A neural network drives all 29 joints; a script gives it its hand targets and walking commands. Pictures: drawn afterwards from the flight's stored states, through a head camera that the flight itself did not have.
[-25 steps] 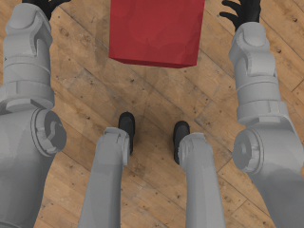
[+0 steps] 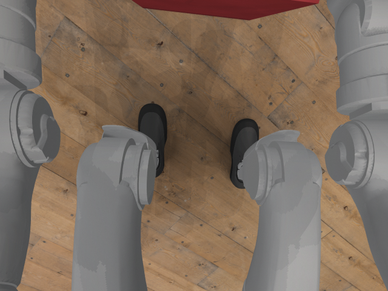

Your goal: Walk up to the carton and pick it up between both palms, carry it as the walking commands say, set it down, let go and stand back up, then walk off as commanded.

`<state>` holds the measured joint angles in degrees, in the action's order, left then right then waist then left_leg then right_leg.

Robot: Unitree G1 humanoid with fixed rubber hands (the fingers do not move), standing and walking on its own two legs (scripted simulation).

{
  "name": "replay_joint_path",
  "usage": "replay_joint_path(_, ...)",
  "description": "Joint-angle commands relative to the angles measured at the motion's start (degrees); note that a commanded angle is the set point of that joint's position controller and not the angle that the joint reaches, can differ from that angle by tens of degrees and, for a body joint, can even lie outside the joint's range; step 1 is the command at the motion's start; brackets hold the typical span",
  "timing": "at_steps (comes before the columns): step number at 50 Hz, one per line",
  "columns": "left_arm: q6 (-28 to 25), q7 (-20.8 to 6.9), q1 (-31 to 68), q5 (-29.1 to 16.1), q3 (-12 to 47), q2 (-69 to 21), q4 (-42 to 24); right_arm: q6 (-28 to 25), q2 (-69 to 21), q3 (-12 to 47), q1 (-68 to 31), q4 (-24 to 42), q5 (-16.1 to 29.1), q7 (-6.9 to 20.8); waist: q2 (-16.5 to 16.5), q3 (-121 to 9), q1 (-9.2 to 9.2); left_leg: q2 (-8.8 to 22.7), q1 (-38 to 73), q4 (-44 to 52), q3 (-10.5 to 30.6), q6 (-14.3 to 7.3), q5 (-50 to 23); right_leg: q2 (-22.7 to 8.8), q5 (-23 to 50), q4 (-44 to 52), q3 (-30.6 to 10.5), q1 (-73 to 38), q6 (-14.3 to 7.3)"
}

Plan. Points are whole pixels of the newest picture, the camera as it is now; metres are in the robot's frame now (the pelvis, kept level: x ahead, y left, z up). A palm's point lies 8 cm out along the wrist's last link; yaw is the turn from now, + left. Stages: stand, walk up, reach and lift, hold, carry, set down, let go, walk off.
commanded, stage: reach and lift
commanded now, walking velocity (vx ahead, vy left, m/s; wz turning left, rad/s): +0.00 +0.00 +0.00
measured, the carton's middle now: out of the picture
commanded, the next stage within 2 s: none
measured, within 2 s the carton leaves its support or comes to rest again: leaves its support in 1.90 s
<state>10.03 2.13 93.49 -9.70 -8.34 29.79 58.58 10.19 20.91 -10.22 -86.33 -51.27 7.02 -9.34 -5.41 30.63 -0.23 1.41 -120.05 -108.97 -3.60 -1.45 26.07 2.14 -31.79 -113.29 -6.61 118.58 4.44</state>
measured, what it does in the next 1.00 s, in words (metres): stands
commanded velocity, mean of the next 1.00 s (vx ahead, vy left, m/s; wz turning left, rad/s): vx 0.00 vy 0.00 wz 0.00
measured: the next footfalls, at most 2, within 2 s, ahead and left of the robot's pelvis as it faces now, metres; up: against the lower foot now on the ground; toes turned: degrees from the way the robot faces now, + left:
none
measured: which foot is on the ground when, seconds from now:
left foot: down 0.00-1.00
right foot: down 0.00-1.00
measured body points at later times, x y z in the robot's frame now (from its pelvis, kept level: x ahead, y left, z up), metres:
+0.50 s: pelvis +0.00 +0.00 -0.05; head +0.40 +0.02 +0.15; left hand +0.59 +0.22 -0.24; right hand +0.57 -0.18 -0.25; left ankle +0.14 +0.11 -0.41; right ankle +0.11 -0.14 -0.41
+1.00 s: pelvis +0.00 +0.00 -0.05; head +0.40 +0.02 +0.15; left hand +0.59 +0.17 -0.24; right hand +0.57 -0.17 -0.25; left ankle +0.14 +0.11 -0.41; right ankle +0.11 -0.14 -0.41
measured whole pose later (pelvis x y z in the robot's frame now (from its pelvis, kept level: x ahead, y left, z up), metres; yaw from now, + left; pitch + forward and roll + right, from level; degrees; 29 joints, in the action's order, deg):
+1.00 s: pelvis +0.00 +0.00 -0.05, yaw +1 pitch +35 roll +3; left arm 7.9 3.0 96.0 -11.1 -2.0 24.0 65.7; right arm 6.4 19.6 -8.0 -89.6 -62.6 8.7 -9.8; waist -5.4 29.9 -0.2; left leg 1.4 -126.0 -118.1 -3.3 -1.6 27.4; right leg 2.4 -33.8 -122.9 -6.6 124.2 4.6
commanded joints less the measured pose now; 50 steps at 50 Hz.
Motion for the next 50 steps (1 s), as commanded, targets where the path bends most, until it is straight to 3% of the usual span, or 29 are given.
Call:
replay_joint_path(1,-2.2,1.8,21.3,-1.8,2.0,10.8,-7.3,-2.6,10.2,1.1,-22.4,6.1,7.5,-0.5,8.4,-103.6,1.84,-1.8,54.7,-3.1,4.4,1.6,-24.5,0.9,18.0,1.7,12.7,-27.7,-1.3)
replay_joint_path(2,-2.0,1.9,22.8,-2.3,2.3,11.4,-5.3,-3.3,12.1,0.0,-25.8,7.8,7.2,-0.7,7.3,-100.8,0.82,-1.3,52.7,-4.4,4.8,1.3,-21.8,0.6,16.8,1.7,12.5,-26.9,-1.4)
replay_joint_path(3,-2.3,1.9,22.4,-1.3,1.9,11.9,-1.1,-3.4,12.2,-0.2,-25.9,2.9,6.6,-0.4,7.4,-91.7,1.47,-1.5,46.3,-3.9,4.9,1.2,-17.4,0.6,13.5,0.5,12.4,-22.4,-1.7)
replay_joint_path(4,-2.6,1.4,23.5,-2.0,1.7,11.0,0.2,-3.7,11.5,1.0,-26.2,1.8,6.6,-0.2,5.2,-88.0,0.35,-1.3,41.6,-4.4,4.4,1.2,-14.3,0.1,12.5,0.8,11.8,-23.7,-1.4)
replay_joint_path(6,-2.5,0.2,20.8,-1.4,3.0,8.4,6.0,-3.9,8.8,0.9,-24.9,-2.8,6.6,0.9,5.5,-79.1,0.31,-0.6,35.9,-4.6,5.7,1.1,-10.2,0.0,9.8,0.1,10.8,-20.3,-1.3)
replay_joint_path(8,-2.9,-0.4,20.7,-1.4,3.7,6.5,7.3,-4.6,8.4,0.9,-24.6,-4.6,6.5,1.1,5.8,-78.7,-0.40,-1.0,35.0,-6.3,5.7,1.5,-11.7,0.1,12.3,-1.0,10.7,-20.9,-1.2)
replay_joint_path(9,-3.5,-0.3,21.7,-0.4,2.3,9.4,6.2,-4.6,9.4,0.3,-24.7,-5.3,5.9,1.2,5.0,-77.9,0.70,-0.9,32.9,-6.0,5.3,1.4,-10.2,0.2,11.1,-1.4,10.7,-20.7,-1.3)
replay_joint_path(11,-4.1,-0.3,22.3,-1.1,2.7,9.8,4.7,-5.1,8.7,0.7,-24.2,-5.3,5.8,0.8,4.2,-81.4,-0.31,-1.1,32.9,-7.0,5.0,1.5,-12.3,0.3,14.2,-1.7,10.2,-24.8,-1.3)
replay_joint_path(12,-4.0,-0.1,21.1,-0.6,2.9,10.1,6.0,-5.4,10.3,-0.4,-24.4,-5.4,5.2,0.6,6.1,-80.7,-0.76,-0.9,33.3,-7.6,4.7,1.6,-11.6,0.2,13.9,-2.4,10.5,-23.4,-1.2)
replay_joint_path(13,-4.0,0.0,20.6,-1.3,3.2,10.4,5.1,-5.5,10.0,-0.1,-24.3,-4.3,5.8,0.5,5.2,-83.6,0.04,-0.8,34.3,-7.6,4.9,1.5,-12.8,0.3,15.3,-2.5,10.3,-26.1,-1.1)
replay_joint_path(14,-4.0,-0.2,20.7,-2.5,4.5,8.7,5.5,-5.7,9.3,0.5,-24.8,-4.2,6.2,0.5,5.6,-81.9,-1.32,-0.9,34.1,-7.4,5.1,1.3,-12.9,0.3,15.2,-2.6,10.7,-24.2,-1.5)
replay_joint_path(15,-4.3,0.1,20.6,-1.8,3.3,9.7,4.0,-6.0,10.1,0.0,-25.0,-2.1,6.0,0.4,5.6,-83.2,0.02,-1.1,35.6,-7.9,4.9,1.0,-14.6,0.4,15.5,-2.6,10.5,-24.0,-1.7)
replay_joint_path(16,-4.3,0.2,20.7,-2.0,4.3,10.1,5.4,-5.8,9.6,-0.3,-24.4,-3.5,6.5,0.6,6.8,-83.1,-0.29,-0.9,38.4,-7.9,5.7,1.2,-15.3,0.4,15.3,-3.4,11.1,-21.9,-1.3)
replay_joint_path(17,-4.2,0.2,20.1,-2.7,4.3,8.9,4.6,-6.1,10.1,-0.3,-22.8,-4.0,5.4,0.3,5.2,-83.3,-2.01,-1.2,36.9,-8.3,5.4,1.2,-15.1,0.5,15.3,-2.8,11.6,-22.6,-1.5)
replay_joint_path(18,-4.1,0.3,19.1,-1.8,2.8,10.3,5.7,-6.1,9.8,0.0,-23.8,-2.6,5.7,0.2,5.4,-82.6,-0.11,-1.2,37.4,-8.3,5.1,0.9,-16.0,0.4,15.5,-2.9,11.1,-22.3,-1.3)
replay_joint_path(19,-4.1,0.0,19.4,-2.6,3.2,9.5,6.1,-5.9,10.1,0.6,-22.6,-4.3,5.2,0.3,3.5,-80.9,-0.87,-1.3,34.4,-8.4,5.0,1.2,-15.1,0.5,15.4,-2.4,10.8,-22.3,-1.3)
replay_joint_path(21,-4.3,0.1,19.5,-1.4,2.6,10.3,4.2,-5.7,8.0,0.6,-23.5,-2.8,6.0,0.6,4.9,-82.6,1.41,-1.0,34.7,-8.1,5.3,0.8,-16.1,0.6,17.2,-3.4,10.2,-23.2,-1.2)
replay_joint_path(22,-4.0,0.1,17.9,-1.8,3.1,8.7,7.7,-5.8,8.7,0.1,-21.3,-6.2,5.5,0.5,4.5,-81.4,-0.01,-1.3,34.7,-8.0,4.6,1.1,-14.2,0.6,15.3,-2.5,10.9,-23.0,-1.2)
replay_joint_path(26,-4.2,0.1,20.4,-4.2,6.5,6.2,3.9,-6.1,7.8,1.4,-23.1,-3.3,6.3,0.5,5.5,-85.0,-1.36,-1.3,38.0,-8.1,5.3,1.4,-16.2,0.6,16.2,-3.2,11.4,-23.2,-1.5)
replay_joint_path(29,-4.2,0.6,21.1,-2.4,5.4,7.2,3.6,-6.1,7.6,0.5,-25.1,-2.5,6.0,0.4,6.3,-84.2,0.25,-1.5,37.3,-7.4,5.4,1.1,-15.4,0.7,16.2,-3.2,11.3,-23.0,-1.4)
replay_joint_path(31,-4.0,0.7,21.1,-2.6,6.2,5.9,5.1,-5.8,5.9,1.1,-24.1,-5.0,6.2,0.6,6.2,-82.3,0.00,-1.3,36.2,-6.8,5.2,1.0,-13.6,0.8,14.6,-2.8,11.1,-21.2,-1.6)
replay_joint_path(32,-3.9,0.4,19.5,-2.4,5.6,5.2,6.5,-5.8,5.1,1.3,-24.5,-4.3,6.2,0.9,4.6,-79.8,1.10,-1.6,33.3,-6.5,4.6,0.8,-13.0,0.8,14.2,-2.6,10.8,-21.8,-1.3)
replay_joint_path(33,-4.1,0.5,20.8,-2.5,6.1,4.8,4.9,-5.8,5.2,1.4,-24.5,-4.0,5.3,0.6,4.8,-82.3,-0.78,-1.8,35.5,-6.9,4.9,1.2,-12.9,0.8,14.3,-2.8,11.1,-22.7,-1.1)
replay_joint_path(37,-4.1,1.1,21.8,-0.4,4.4,5.7,3.9,-6.1,4.1,1.5,-26.5,-1.8,5.8,0.3,4.3,-81.8,2.06,-1.6,34.6,-7.0,4.6,0.9,-14.2,1.3,15.6,-2.3,10.1,-22.8,-1.0)
replay_joint_path(43,-4.3,1.3,22.8,-1.7,6.4,2.2,4.5,-6.3,1.2,3.2,-26.6,-2.9,6.6,0.2,3.1,-82.3,1.05,-2.3,37.1,-6.3,5.1,0.5,-14.0,1.7,14.9,-1.6,11.1,-23.8,-0.9)
replay_joint_path(47,-4.3,1.4,22.5,-0.3,6.1,0.5,4.7,-6.6,-0.3,3.9,-28.3,-1.1,7.1,0.3,3.4,-83.0,2.28,-2.2,37.5,-7.2,4.6,0.5,-14.4,1.9,15.5,-2.0,10.9,-24.3,-1.1)
replay_joint_path(48,-4.1,1.4,23.4,-1.2,7.2,-0.9,4.4,-6.9,-0.7,4.8,-30.1,-0.4,7.1,0.1,2.5,-83.8,1.26,-2.4,36.3,-6.8,4.9,0.7,-14.6,2.0,16.6,-2.1,11.1,-25.8,-0.9)
replay_joint_path(49,-3.8,0.9,23.1,-0.9,8.2,-2.1,6.5,-6.4,-2.8,5.7,-30.8,-0.5,8.2,0.6,3.9,-82.1,3.11,-2.2,37.5,-6.3,4.8,0.2,-13.5,2.1,14.6,-1.6,10.4,-24.1,-1.3)
replay_joint_path(50,-4.1,1.0,23.1,0.1,7.4,-2.3,4.9,-6.6,-4.1,5.2,-30.2,-0.1,8.0,1.0,2.6,-82.3,2.75,-2.5,36.5,-5.7,4.9,0.1,-12.9,2.4,15.0,-1.6,11.0,-24.6,-1.0)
